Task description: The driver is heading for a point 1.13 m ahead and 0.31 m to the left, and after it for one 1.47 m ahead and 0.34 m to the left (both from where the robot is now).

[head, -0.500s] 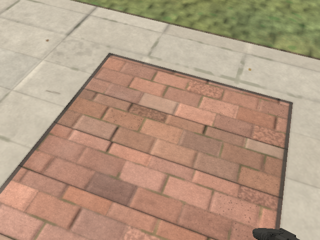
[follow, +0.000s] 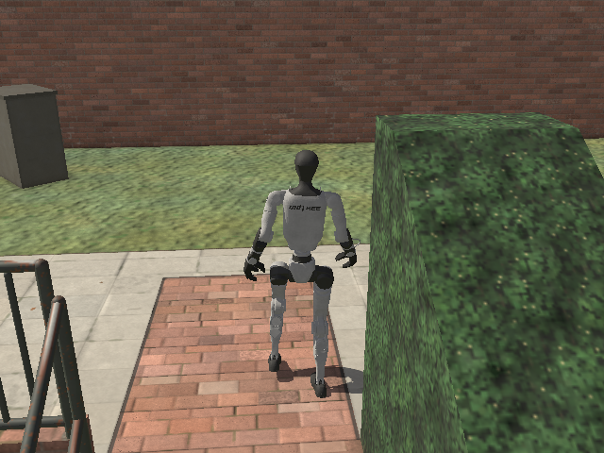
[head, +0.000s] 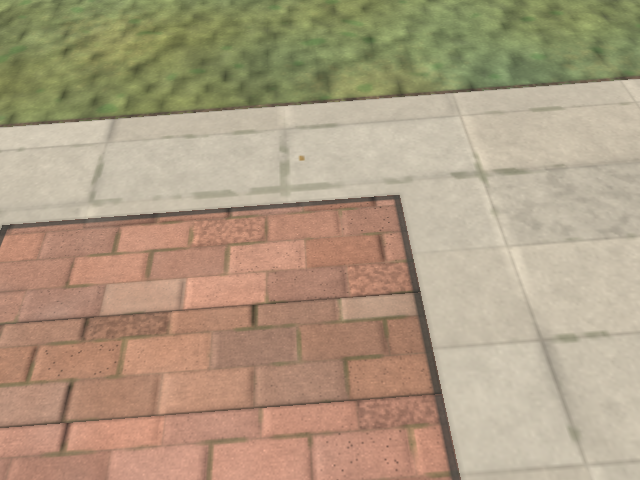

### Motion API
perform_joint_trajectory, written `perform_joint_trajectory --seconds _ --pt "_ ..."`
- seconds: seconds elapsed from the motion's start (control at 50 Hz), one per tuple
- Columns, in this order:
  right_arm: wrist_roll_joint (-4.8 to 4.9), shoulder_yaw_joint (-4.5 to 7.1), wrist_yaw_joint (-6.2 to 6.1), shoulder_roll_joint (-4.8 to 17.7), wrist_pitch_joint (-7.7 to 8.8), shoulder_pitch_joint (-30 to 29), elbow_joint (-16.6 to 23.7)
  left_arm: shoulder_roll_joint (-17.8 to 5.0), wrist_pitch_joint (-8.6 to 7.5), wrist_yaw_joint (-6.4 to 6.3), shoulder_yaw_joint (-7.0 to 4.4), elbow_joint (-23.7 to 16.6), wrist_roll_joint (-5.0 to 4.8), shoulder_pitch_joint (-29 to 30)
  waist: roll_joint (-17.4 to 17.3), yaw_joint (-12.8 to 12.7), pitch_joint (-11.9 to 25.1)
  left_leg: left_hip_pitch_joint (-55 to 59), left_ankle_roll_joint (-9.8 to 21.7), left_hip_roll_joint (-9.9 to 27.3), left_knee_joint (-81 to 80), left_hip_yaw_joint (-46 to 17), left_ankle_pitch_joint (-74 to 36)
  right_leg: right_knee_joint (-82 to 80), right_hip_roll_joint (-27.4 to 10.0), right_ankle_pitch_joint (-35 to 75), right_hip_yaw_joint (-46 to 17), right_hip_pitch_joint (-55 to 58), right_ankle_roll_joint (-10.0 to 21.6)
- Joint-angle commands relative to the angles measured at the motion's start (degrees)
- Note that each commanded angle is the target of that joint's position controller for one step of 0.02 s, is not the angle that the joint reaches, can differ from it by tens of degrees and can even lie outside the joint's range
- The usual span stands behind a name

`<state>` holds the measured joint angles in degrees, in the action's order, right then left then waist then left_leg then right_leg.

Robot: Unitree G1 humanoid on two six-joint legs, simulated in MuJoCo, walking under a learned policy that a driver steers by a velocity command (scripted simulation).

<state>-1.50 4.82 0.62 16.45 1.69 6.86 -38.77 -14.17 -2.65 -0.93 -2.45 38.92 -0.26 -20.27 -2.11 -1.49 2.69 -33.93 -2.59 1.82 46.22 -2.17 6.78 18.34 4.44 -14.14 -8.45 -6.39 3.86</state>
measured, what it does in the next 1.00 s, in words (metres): walks ahead, turning left: left foot, then right foot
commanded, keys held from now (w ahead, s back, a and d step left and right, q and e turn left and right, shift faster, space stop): w+q+shift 0.62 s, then w+e+shift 0.38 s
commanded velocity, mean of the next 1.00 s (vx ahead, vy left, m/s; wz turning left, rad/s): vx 0.92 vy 0.00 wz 0.36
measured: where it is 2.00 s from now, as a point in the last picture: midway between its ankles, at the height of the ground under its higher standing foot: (193, 207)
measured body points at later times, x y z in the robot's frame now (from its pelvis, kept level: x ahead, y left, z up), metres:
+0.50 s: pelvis +0.36 +0.13 -0.01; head +0.37 +0.15 +0.44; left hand +0.49 +0.41 -0.09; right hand +0.38 -0.15 -0.13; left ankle +0.22 +0.14 -0.75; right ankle +0.56 +0.00 -0.67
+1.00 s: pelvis +0.81 +0.30 -0.02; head +0.82 +0.32 +0.43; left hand +0.58 +0.50 -0.14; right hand +1.16 +0.26 -0.03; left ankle +0.89 +0.49 -0.72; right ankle +0.73 +0.12 -0.75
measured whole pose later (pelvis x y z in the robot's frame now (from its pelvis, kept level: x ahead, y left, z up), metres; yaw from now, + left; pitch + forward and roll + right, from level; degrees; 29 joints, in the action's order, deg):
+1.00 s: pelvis +0.81 +0.30 -0.02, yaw +22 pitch +2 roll -1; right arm -2.5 -1.9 3.4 15.3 4.9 -4.9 -32.6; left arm -17.2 -4.2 1.2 -4.2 53.0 0.2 -36.0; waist 0.8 -8.4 0.8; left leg -34.6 0.5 2.3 36.8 -3.1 5.9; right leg 17.2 2.9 -21.8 -8.6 2.7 1.4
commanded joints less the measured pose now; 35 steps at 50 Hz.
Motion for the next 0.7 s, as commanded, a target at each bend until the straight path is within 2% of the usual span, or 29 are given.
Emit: perform_joint_trajectory --seconds 0.02,0.06,0.08,0.1,0.12,0.14,0.16,0.18,0.2,0.22,0.24,0.26,0.28,0.3,0.32,0.34,0.36,0.4,0.42,0.44,0.5,0.54,0.56,0.6,0.62,0.64,0.66,0.68,0.7 --pt "-1.74 0.10 1.12 4.5 -1.95 -8.5 5.2 -9.3 -1.66 1.75 -2.68 -1.0 1.34 -1.2 13.1 -3.2 -5.9 -2.3 0.3 0.2 -4.2 3.9 -2.5 -12.7 -13.6 -13.5 -8.4 -2.9 7.3" --pt "-0.55 0.27 1.93 5.2 -2.03 -9.5 6.0 -10.0 -2.17 1.27 -2.83 0.3 1.36 -0.8 10.6 -3.1 -8.4 -4.1 1.8 1.2 -6.1 3.2 -2.5 -14.7 -16.6 -13.8 -7.5 -0.3 7.1" --pt "-0.30 0.48 2.24 5.4 -1.97 -8.8 6.1 -10.6 -2.50 0.77 -3.10 0.9 1.80 0.1 9.6 -2.4 -9.0 -4.4 2.9 1.7 -6.4 2.6 -1.4 -15.3 -18.1 -12.7 -5.8 1.1 6.3" --pt "-0.26 0.61 2.48 5.9 -1.87 -8.2 6.1 -10.9 -2.80 0.35 -3.19 1.5 1.93 0.7 8.6 -2.1 -9.6 -4.7 4.0 1.4 -6.8 2.4 0.0 -15.9 -19.0 -11.8 -4.2 2.9 6.0" --pt "-0.69 0.68 2.81 6.1 -1.79 -7.4 6.2 -11.6 -3.02 -0.14 -3.35 2.4 1.80 1.2 8.1 -1.3 -10.7 -3.7 5.2 0.9 -7.5 2.8 1.8 -16.1 -19.9 -10.3 -2.2 3.3 5.4" --pt "-0.38 0.71 3.37 6.2 -1.38 -6.3 6.3 -11.7 -3.01 0.04 -3.21 2.5 2.35 1.9 7.5 -0.6 -10.8 -3.4 6.9 1.3 -8.3 3.1 3.1 -15.1 -20.4 -7.3 -0.4 5.4 4.8" --pt "-0.14 0.75 3.41 6.2 -1.37 -3.9 5.8 -11.7 -3.04 0.14 -3.09 2.9 2.54 3.6 7.7 0.9 -9.6 0.6 8.7 -0.1 -9.5 5.1 5.4 -12.6 -19.9 2.9 2.9 5.7 4.2" --pt "-0.18 1.03 3.06 6.5 -1.36 0.3 4.8 -12.1 -3.07 0.19 -2.99 3.3 2.30 4.1 8.5 2.7 -6.7 7.7 10.5 -2.9 -9.7 7.9 7.9 -6.5 -19.1 21.7 6.1 5.4 3.9" --pt "-0.21 1.69 2.56 7.1 -1.00 9.4 2.0 -12.2 -2.77 0.11 -2.87 3.7 2.18 4.4 6.8 7.0 -1.6 19.0 11.8 -6.7 -10.4 9.9 8.7 7.3 -17.1 41.0 10.9 3.5 3.4" --pt "-0.32 2.92 2.00 9.6 -0.25 24.7 -2.7 -12.1 -2.37 -0.29 -2.56 3.0 2.57 5.2 1.9 13.3 6.5 37.6 13.4 -7.7 -10.0 4.6 14.8 29.0 -14.3 45.7 14.0 -6.9 2.4" --pt "-1.10 4.14 1.30 16.0 0.65 30.6 -3.1 -7.0 -2.63 0.74 -0.92 0.5 1.89 2.8 -15.3 12.5 9.4 48.3 18.9 5.6 -22.3 -24.1 41.5 53.1 -5.9 21.6 14.2 -26.6 -0.1" --pt "0.32 2.53 1.64 12.6 0.59 22.6 -1.6 -5.8 -3.75 1.56 -0.42 -0.7 3.11 5.2 -19.2 7.9 6.4 47.1 20.3 11.0 -36.8 -51.4 45.7 60.3 1.4 -7.9 5.6 -41.2 0.0" --pt "-0.18 2.24 1.49 11.2 0.41 18.0 -0.7 -7.9 -4.68 2.34 -0.46 -2.0 4.07 9.2 -9.4 6.7 0.9 44.4 19.8 11.5 -33.7 -46.1 35.9 64.2 -2.8 -5.2 1.7 -46.1 1.0" --pt "-0.26 2.52 1.11 11.4 0.64 18.7 -1.2 -8.5 -5.41 2.85 -0.33 -1.8 4.24 10.4 -0.3 6.4 1.5 40.2 19.3 10.4 -31.9 -38.9 28.7 61.3 -5.8 -1.7 1.5 -43.3 0.8" --pt "-0.36 2.50 0.66 11.4 0.78 18.9 -1.7 -7.8 -5.54 2.77 -0.04 -2.0 4.42 10.4 3.2 5.1 -0.1 34.7 18.2 8.9 -33.1 -33.6 25.3 56.3 -8.1 -0.7 2.1 -40.5 0.2" --pt "0.54 1.83 0.35 10.5 1.24 18.7 -2.4 -7.4 -4.47 2.74 0.32 -2.9 5.35 11.3 3.0 3.7 -2.3 30.1 17.8 6.4 -34.6 -29.9 24.0 53.4 -9.1 -0.9 2.9 -38.4 -1.4" --pt "0.79 1.27 0.14 9.3 1.64 18.1 -2.4 -7.0 -3.18 2.99 0.67 -2.8 5.61 10.9 1.4 2.8 -3.8 27.4 17.8 4.3 -35.8 -27.2 23.0 51.3 -9.7 -0.5 3.6 -37.6 -2.6" --pt "1.32 0.84 0.01 8.5 2.28 19.7 -3.0 -6.8 -1.15 3.20 1.01 -3.8 5.33 13.0 0.8 3.0 -6.6 24.7 18.6 2.5 -37.5 -24.5 17.6 48.1 -10.0 0.2 5.7 -39.3 -4.4" --pt "1.47 0.85 0.32 9.0 2.52 21.0 -3.8 -6.5 -0.41 2.80 1.48 -5.3 4.51 16.6 1.6 3.2 -8.7 23.6 18.7 2.6 -38.5 -24.6 12.3 44.5 -10.2 2.1 6.3 -41.0 -5.2" --pt "1.72 0.88 0.25 8.5 2.68 21.9 -4.1 -6.1 -0.44 3.00 1.90 -6.8 4.18 20.0 2.4 3.8 -9.4 22.8 18.7 1.9 -39.4 -23.1 6.3 39.1 -9.5 5.0 7.5 -40.3 -5.8" --pt "1.86 0.98 -0.22 8.6 2.77 23.2 -5.2 -4.8 -1.25 3.82 2.64 -9.0 3.39 26.9 -0.6 6.3 -9.4 21.2 17.1 -1.1 -38.3 -19.4 -8.7 25.5 -6.4 13.9 10.2 -33.2 -6.9" --pt "2.19 1.14 -0.45 9.2 2.92 24.8 -6.3 -4.8 -1.50 3.77 2.79 -10.3 2.69 29.7 -2.0 7.7 -8.3 24.2 16.1 0.4 -37.6 -20.8 -19.6 19.9 -5.0 18.1 10.6 -29.1 -6.0" --pt "2.34 1.29 -0.66 9.8 2.95 24.5 -6.6 -5.3 -1.61 3.54 2.68 -10.6 2.42 29.8 -2.2 7.5 -7.6 26.3 15.5 1.1 -36.6 -21.3 -23.8 17.5 -4.5 18.9 10.0 -26.9 -5.3" --pt "2.53 1.60 -1.11 11.4 3.02 21.4 -6.5 -7.1 -1.73 2.67 1.98 -9.6 2.18 24.8 -1.9 4.2 -4.1 27.7 12.9 0.7 -30.7 -20.2 -37.3 12.4 -2.1 16.6 9.9 -15.2 -4.0" --pt "2.24 1.96 -1.08 13.1 3.24 20.8 -6.5 -9.9 -1.80 1.72 0.77 -7.7 1.89 17.7 -2.1 1.1 1.3 27.8 11.3 0.6 -22.5 -20.4 -46.3 13.6 -0.4 12.1 9.5 -4.6 -3.4" --pt "1.36 2.27 -0.84 15.1 3.62 18.6 -6.7 -12.4 -1.83 0.55 -0.60 -4.6 1.35 5.4 -2.3 -5.7 7.6 26.7 10.6 0.5 -10.5 -18.8 -49.0 14.7 -1.1 9.0 10.8 7.3 -2.5" --pt "0.16 1.65 -0.91 12.4 4.45 16.8 -7.0 -14.8 -1.90 -0.95 -2.15 -0.9 1.94 -8.1 -1.6 -11.8 12.6 19.9 10.3 -1.2 4.6 -16.2 -42.1 18.2 -6.3 1.8 7.8 20.3 -0.9" --pt "1.23 -0.67 -0.86 2.2 4.89 21.7 -5.8 -19.4 -2.37 -1.62 -3.62 0.5 4.49 -14.5 14.9 -8.8 20.0 5.8 8.8 -8.2 30.0 -10.9 -0.1 14.2 -22.7 -20.4 -17.7 33.7 5.1" --pt "2.55 -1.67 -0.04 2.6 4.84 25.7 -4.8 -19.9 -1.98 -0.36 -4.04 1.3 3.55 -10.3 26.1 -4.6 23.8 -2.8 8.1 -11.9 37.6 -8.4 18.6 -0.6 -28.0 -26.1 -46.8 33.3 10.6"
